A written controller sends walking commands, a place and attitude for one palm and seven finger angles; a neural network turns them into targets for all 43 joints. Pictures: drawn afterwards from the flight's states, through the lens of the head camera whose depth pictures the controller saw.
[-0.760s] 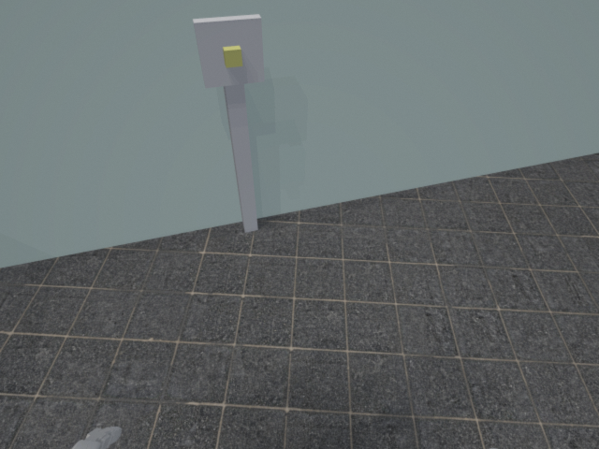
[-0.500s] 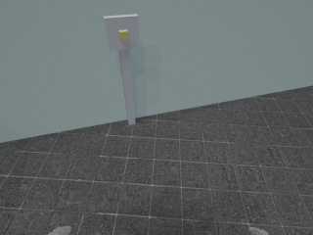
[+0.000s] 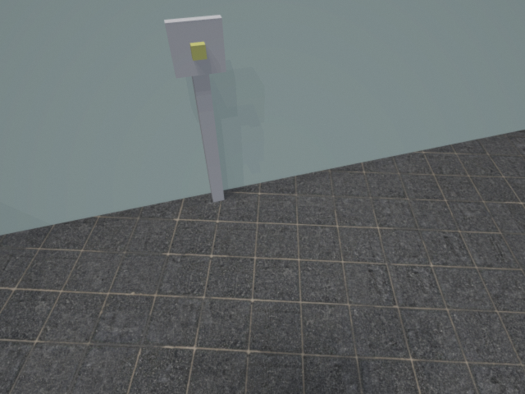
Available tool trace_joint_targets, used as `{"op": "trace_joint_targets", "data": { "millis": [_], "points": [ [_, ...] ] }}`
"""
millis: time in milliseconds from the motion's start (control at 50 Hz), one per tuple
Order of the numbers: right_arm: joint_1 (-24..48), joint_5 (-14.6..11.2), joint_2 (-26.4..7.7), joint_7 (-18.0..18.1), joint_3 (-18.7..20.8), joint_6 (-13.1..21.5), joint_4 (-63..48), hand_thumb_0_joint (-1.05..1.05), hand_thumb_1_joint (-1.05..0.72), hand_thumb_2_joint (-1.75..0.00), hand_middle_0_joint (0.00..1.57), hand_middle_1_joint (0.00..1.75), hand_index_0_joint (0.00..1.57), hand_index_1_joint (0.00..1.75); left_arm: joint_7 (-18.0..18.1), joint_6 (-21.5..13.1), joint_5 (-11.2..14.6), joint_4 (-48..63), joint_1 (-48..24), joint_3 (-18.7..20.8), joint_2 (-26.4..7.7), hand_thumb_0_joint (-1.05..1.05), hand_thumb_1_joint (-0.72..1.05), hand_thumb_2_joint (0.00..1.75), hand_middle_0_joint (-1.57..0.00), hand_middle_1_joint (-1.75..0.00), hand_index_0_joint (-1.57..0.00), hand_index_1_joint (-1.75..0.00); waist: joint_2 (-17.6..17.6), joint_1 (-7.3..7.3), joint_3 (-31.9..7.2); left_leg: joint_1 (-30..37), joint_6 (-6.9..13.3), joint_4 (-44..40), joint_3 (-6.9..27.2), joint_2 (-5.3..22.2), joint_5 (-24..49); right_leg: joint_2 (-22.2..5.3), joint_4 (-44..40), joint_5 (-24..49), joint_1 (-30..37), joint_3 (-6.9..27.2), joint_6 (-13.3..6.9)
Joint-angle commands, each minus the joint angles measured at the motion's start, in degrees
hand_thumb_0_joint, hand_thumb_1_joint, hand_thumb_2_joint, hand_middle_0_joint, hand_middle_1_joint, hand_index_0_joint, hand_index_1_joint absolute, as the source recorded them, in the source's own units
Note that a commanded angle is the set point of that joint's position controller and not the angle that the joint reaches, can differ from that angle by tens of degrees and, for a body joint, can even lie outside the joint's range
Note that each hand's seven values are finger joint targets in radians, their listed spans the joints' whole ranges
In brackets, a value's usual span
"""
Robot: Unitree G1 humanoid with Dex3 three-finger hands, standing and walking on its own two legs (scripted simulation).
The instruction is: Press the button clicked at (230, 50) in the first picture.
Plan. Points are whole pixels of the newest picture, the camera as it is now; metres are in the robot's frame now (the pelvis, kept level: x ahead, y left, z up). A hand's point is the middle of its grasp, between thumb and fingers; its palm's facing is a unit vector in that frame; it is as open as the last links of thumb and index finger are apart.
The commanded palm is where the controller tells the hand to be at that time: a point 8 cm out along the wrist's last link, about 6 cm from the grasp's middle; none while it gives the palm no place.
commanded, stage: stand and wait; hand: left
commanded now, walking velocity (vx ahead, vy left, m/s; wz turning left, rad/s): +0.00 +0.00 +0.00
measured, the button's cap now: (198, 50) +1.11 +0.28 +0.02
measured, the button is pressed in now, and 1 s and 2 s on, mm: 0 0 0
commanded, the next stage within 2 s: look at it before walking up in 0.20 s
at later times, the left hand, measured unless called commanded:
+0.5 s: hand out of the picture +0.08 +0.24 -0.16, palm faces -0.04 -0.94 -0.33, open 7.4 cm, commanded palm none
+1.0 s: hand out of the picture +0.09 +0.24 -0.16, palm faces -0.04 -0.95 -0.32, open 7.4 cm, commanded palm none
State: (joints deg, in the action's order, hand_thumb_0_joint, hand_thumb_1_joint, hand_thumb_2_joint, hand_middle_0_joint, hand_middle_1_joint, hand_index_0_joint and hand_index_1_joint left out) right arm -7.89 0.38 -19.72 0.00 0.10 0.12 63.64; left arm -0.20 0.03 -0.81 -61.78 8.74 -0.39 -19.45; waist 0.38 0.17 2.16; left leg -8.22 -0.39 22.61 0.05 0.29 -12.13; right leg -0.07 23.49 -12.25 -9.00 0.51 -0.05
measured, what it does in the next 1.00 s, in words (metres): stands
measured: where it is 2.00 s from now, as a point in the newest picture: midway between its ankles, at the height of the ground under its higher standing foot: (285, 373)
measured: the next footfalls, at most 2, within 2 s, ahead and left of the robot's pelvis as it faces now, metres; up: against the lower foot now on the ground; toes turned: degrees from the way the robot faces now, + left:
right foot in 1.34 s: +0.17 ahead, -0.16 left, +0.00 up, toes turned -18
left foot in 1.76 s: +0.44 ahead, +0.02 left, +0.00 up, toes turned -14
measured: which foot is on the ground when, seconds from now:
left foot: down 0.00-1.00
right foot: down 0.00-1.00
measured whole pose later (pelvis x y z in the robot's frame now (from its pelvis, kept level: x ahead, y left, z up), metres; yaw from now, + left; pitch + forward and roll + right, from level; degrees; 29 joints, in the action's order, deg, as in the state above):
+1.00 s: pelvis +0.02 +0.00 +0.00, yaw -2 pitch -1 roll +0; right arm -6.5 0.8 -18.3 0.4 0.0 0.0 63.2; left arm 0.1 0.5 -1.0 -61.5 9.4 0.1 -18.4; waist 0.3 -0.8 0.8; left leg -7.4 -0.9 23.6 -1.4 1.5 -14.7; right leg 1.1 23.7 -13.7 -8.5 1.9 -0.4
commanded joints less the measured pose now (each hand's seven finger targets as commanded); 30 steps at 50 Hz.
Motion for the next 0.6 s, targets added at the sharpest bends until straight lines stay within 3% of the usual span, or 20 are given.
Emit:
{"op": "trace_joint_targets", "data": {
  "millis": [0, 260, 360, 580],
  "points": [
    [3.56, 0.16, -11.56, 0.60, 1.93, 1.62, -3.79, 0.00, -0.90, -0.90, 0.20, 0.30, 0.20, 0.30, 0.81, -1.49, 0.28, 3.75, -3.30, 2.33, -12.09, 0.00, 0.90, 0.90, -0.20, -0.30, -0.20, -0.30, -1.72, -0.15, -3.01, -0.59, 2.02, -4.08, 5.47, 5.91, 4.00, -6.76, -5.53, 2.06, -0.55, 6.59, -1.85],
    [3.37, 0.26, -11.31, 0.54, 1.87, 1.57, -3.33, 0.00, -0.90, -0.90, 0.20, 0.30, 0.20, 0.30, 0.77, -1.49, 0.18, 3.63, -3.63, 2.41, -11.97, 0.00, 0.90, 0.90, -0.20, -0.30, -0.20, -0.30, -0.87, -0.17, -2.21, -0.94, 1.82, -4.36, 5.54, 5.93, 3.37, -6.56, -6.13, 0.61, -1.54, 6.88, -1.82],
    [3.42, 0.16, -11.30, 0.64, 1.88, 1.80, -3.43, 0.00, -0.90, -0.90, 0.20, 0.30, 0.20, 0.30, 0.80, -1.72, 0.23, 3.62, -3.41, 2.44, -11.90, 0.00, 0.90, 0.90, -0.20, -0.30, -0.20, -0.30, -0.91, -0.13, -4.77, 0.65, 1.84, -3.70, 5.33, 6.32, 7.16, -6.79, -5.04, 6.38, 0.33, 6.43, -1.89],
    [4.19, 0.10, -11.55, 0.78, 1.81, 1.73, -3.51, 0.00, -0.90, -0.90, 0.20, 0.30, 0.20, 0.30, 0.85, -1.68, 0.23, 3.28, -3.33, 2.33, -11.89, 0.00, 0.90, 0.90, -0.20, -0.30, -0.20, -0.30, -0.13, -0.25, -4.21, 1.41, 1.81, -4.02, 5.03, 6.57, 9.16, -6.70, -4.77, 9.74, 0.88, 6.13, -1.79]
  ]
}}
